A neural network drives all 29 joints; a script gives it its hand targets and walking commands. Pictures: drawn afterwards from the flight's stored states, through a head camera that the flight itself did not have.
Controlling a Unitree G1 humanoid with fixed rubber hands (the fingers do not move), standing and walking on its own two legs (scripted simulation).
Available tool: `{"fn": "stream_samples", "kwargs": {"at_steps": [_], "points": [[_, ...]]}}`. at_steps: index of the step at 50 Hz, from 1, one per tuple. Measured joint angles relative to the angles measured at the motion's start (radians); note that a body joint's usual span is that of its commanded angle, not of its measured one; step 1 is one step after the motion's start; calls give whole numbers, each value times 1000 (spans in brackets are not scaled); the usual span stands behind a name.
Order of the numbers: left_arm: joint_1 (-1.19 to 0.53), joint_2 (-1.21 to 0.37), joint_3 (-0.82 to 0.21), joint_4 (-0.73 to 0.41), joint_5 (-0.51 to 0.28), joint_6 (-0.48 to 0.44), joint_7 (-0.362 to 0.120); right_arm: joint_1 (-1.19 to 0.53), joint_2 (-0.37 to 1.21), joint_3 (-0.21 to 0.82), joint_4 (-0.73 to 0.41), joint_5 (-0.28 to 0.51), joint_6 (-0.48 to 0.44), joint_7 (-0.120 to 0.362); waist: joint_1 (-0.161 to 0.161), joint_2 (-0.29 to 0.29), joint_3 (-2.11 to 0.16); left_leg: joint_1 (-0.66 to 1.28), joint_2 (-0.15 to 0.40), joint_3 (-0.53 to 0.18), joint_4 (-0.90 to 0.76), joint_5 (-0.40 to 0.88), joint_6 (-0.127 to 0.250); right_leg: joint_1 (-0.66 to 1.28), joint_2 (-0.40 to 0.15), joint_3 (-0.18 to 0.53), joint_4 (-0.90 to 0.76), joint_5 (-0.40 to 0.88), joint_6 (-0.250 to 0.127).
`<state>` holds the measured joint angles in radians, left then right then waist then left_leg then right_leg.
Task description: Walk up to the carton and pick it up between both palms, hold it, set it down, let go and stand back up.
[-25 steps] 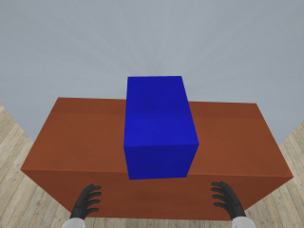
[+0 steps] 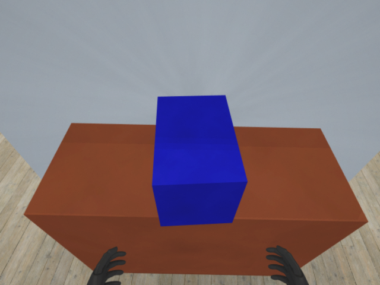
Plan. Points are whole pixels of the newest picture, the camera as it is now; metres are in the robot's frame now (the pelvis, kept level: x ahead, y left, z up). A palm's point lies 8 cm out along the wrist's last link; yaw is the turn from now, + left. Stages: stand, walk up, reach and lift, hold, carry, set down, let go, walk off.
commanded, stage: let go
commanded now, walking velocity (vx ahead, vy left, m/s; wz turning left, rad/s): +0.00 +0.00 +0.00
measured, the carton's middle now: (194, 158) +0.44 +0.01 -0.03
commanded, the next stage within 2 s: stand in 0.10 s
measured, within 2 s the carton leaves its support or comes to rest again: neither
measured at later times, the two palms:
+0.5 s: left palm out of the picture +0.01 +0.23 -0.15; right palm out of the picture -0.01 -0.24 -0.15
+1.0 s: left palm out of the picture -0.05 +0.19 -0.16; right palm out of the picture -0.07 -0.17 -0.16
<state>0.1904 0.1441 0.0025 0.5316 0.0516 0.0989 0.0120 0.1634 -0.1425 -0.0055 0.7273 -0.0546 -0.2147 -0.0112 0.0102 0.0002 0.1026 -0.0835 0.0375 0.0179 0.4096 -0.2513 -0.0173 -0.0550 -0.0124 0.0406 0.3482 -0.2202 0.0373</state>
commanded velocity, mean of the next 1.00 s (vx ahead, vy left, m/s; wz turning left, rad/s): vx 0.00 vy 0.00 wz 0.00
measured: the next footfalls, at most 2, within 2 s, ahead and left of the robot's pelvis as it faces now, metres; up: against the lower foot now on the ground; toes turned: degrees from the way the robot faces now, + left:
none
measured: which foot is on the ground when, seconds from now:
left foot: down 0.00-1.00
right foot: down 0.00-1.00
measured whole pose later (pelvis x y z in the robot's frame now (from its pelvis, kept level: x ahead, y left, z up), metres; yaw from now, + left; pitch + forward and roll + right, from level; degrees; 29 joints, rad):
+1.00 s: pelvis -0.01 +0.01 -0.01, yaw -1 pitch -3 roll +0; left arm 0.42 0.05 0.01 1.12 0.02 0.00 0.04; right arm 0.42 -0.06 -0.02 1.15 -0.02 0.01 -0.03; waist -0.01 0.00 -0.05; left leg -0.17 0.01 0.05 0.49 -0.28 0.00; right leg -0.17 -0.04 0.06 0.49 -0.27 0.06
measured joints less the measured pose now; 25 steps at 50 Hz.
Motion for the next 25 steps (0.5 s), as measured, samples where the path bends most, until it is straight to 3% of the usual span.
{"fn": "stream_samples", "kwargs": {"at_steps": [5,10,14,25], "points": [[4,8,2,-7,-5,0,-6,7,1,0,-15,0,-3,-3,1,-2,5,4,1,3,0,-1,-2,0,0,0,9,-5,-2],[44,25,17,108,-28,-79,-16,40,-29,-2,13,34,171,24,-2,-2,-97,-87,1,6,84,-42,-1,-102,0,2,113,-56,-1],[103,32,36,192,-22,-80,-18,99,-53,-32,75,29,240,28,-2,-1,-159,-131,1,7,155,-83,-4,-149,-3,0,187,-85,-2],[243,13,52,398,-25,-101,6,256,-44,-71,250,34,237,0,-20,0,-191,-117,-3,10,137,-83,2,-138,-7,2,175,-101,2]]}}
